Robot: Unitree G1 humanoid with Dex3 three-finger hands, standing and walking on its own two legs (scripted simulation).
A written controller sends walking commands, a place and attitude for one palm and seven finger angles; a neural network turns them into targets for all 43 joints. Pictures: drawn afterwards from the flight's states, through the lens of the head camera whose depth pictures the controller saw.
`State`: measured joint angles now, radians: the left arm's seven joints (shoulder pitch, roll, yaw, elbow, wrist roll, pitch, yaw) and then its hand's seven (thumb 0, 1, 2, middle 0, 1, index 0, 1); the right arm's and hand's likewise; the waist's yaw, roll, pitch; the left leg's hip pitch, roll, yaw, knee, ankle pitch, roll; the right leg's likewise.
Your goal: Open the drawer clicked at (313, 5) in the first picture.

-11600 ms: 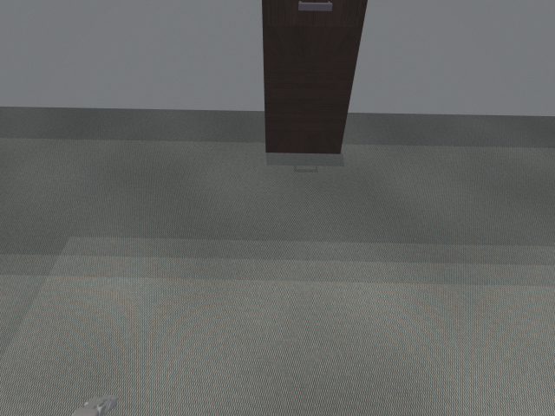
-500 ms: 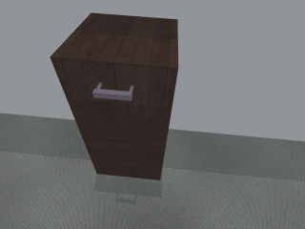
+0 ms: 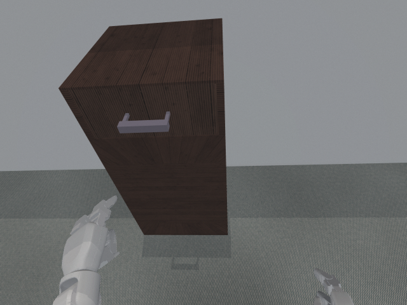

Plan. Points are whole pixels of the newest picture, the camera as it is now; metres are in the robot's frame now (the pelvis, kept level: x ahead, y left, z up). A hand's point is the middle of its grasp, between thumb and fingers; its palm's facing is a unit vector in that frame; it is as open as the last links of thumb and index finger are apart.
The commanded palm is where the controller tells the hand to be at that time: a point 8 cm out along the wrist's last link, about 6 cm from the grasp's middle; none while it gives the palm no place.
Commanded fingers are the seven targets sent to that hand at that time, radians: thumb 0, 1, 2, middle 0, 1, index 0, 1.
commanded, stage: raise the hand with hooked fingers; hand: left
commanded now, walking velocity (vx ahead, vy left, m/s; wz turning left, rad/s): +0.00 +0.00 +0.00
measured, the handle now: (145, 121) +0.58 +0.18 +0.05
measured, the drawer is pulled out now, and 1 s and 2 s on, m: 0.00 0.00 0.00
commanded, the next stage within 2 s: move the hooked fingers above the handle in 1.64 s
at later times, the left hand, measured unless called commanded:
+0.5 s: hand (104, 229) +0.26 +0.21 +0.04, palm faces +0.07 -0.07 -1.00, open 10.6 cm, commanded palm +0.22 +0.21 +0.09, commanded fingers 0.00 -0.01 0.51 -0.27 -0.88 -0.27 -0.88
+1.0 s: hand (92, 176) +0.34 +0.23 +0.11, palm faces +0.14 -0.10 -0.99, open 13.3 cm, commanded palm +0.30 +0.23 +0.18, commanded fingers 0.00 -0.50 0.30 -0.30 -1.20 -0.30 -1.20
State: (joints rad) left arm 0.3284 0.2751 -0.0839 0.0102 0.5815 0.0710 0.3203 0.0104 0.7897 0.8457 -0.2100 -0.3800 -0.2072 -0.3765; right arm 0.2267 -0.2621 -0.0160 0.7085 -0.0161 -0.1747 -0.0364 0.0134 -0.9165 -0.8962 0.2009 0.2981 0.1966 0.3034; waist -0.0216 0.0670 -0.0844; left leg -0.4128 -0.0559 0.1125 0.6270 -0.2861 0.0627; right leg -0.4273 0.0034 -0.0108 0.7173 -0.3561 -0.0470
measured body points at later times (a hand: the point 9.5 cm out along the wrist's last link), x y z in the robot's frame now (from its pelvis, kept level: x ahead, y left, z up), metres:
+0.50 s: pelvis +0.02 -0.05 -0.01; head +0.05 -0.09 +0.44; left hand +0.25 +0.21 +0.09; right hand +0.26 -0.24 -0.10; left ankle +0.03 +0.09 -0.72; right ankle +0.01 -0.09 -0.72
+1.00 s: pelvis +0.04 +0.01 +0.01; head +0.04 -0.03 +0.46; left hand +0.32 +0.23 +0.17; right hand +0.23 -0.23 -0.09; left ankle +0.03 +0.10 -0.72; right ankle +0.01 -0.09 -0.72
